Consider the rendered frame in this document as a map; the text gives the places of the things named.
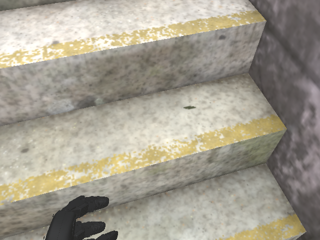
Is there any robot left hand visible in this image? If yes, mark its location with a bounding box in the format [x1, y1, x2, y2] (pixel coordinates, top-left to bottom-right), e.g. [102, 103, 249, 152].
[43, 195, 118, 240]

